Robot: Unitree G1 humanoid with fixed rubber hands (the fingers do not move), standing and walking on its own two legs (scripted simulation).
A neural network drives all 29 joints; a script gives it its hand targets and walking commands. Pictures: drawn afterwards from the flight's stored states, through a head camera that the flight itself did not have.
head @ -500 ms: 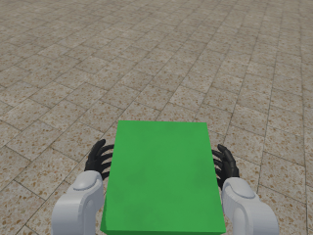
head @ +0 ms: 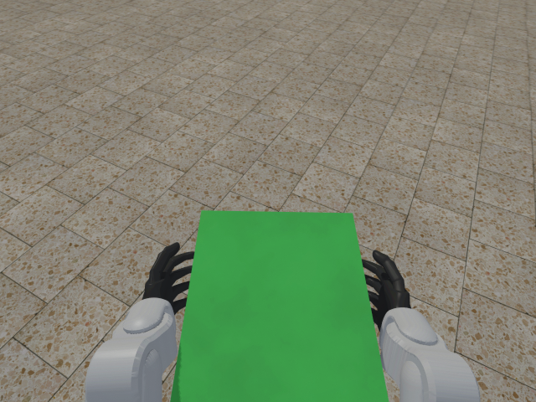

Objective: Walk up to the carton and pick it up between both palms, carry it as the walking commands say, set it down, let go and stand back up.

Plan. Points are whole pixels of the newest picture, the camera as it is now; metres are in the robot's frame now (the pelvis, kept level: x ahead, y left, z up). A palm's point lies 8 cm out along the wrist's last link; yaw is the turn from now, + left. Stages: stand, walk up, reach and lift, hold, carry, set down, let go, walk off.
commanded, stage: carry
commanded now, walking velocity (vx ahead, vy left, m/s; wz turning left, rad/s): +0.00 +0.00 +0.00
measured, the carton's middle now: (274, 326) +0.25 +0.01 +0.01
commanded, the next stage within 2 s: none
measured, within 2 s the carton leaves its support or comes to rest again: neither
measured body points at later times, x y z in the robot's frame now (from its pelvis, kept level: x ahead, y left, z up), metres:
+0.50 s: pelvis +0.07 +0.02 -0.02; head +0.08 +0.02 +0.43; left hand +0.35 +0.17 +0.04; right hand +0.34 -0.13 +0.04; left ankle +0.02 +0.14 -0.75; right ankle -0.04 -0.07 -0.75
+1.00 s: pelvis +0.05 -0.04 -0.03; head +0.07 -0.04 +0.42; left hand +0.31 +0.09 +0.04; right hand +0.29 -0.20 +0.04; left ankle +0.02 +0.14 -0.75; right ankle -0.04 -0.07 -0.76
